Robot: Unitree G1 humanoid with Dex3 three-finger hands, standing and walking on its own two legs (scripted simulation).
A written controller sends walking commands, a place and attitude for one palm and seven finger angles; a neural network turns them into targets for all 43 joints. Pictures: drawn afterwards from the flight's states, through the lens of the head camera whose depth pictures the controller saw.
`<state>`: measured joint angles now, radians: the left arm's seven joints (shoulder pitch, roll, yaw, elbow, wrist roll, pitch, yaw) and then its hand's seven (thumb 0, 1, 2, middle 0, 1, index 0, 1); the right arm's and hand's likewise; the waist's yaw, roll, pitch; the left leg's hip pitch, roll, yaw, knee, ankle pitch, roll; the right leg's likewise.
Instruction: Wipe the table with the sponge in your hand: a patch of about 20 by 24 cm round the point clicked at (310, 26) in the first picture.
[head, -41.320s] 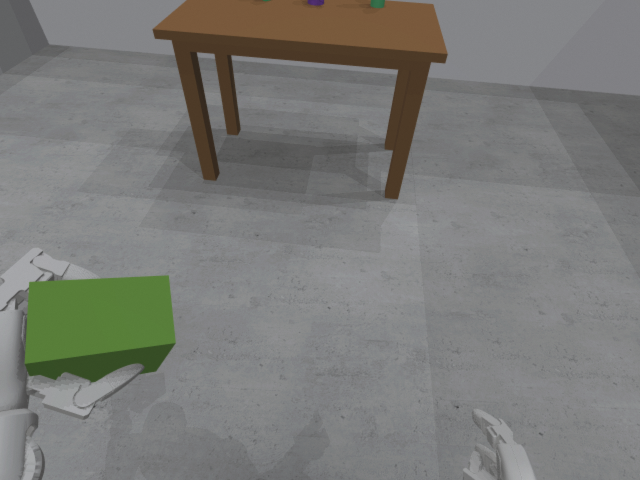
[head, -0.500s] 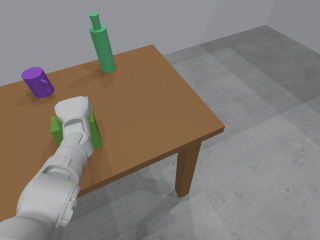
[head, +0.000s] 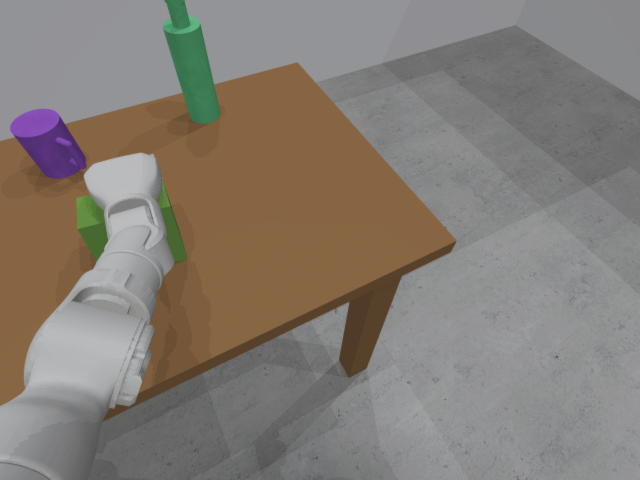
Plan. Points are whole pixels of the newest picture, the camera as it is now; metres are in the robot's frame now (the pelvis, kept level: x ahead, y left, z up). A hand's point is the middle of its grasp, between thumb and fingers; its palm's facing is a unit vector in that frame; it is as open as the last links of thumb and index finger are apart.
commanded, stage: wipe forward along the third lane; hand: left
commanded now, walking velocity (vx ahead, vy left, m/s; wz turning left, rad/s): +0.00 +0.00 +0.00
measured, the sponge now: (139, 238) +0.45 +0.25 +0.00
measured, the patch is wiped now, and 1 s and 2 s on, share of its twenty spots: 1.00 1.00 1.00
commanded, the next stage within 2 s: wipe back along the third lane in 0.22 s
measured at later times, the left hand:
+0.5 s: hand (131, 197) +0.50 +0.25 +0.05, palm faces -0.08 +0.03 -1.00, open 10.6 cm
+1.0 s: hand (136, 219) +0.45 +0.24 +0.05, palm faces -0.03 -0.01 -1.00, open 10.6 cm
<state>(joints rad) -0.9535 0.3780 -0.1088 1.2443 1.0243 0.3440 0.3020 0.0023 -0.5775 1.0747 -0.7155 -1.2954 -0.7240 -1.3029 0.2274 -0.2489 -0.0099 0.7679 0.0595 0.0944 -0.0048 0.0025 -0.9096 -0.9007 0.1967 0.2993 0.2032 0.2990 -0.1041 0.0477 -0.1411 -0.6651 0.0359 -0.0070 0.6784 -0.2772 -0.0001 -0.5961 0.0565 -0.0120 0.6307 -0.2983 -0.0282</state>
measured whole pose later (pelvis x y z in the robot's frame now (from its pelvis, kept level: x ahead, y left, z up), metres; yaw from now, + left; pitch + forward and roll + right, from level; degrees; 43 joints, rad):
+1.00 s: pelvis +0.04 +0.02 +0.01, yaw +1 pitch +12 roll -2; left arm -0.72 0.24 -0.24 0.98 0.97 0.44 0.34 0.00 -0.51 1.05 -0.64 -1.36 -0.64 -1.37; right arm 0.14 -0.24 -0.02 0.73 0.06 0.19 0.03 0.00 -0.91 -0.90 0.20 0.30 0.20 0.30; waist -0.01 0.04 -0.18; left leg -0.51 0.01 0.00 0.62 -0.32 0.02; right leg -0.42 0.03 -0.01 0.54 -0.33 -0.01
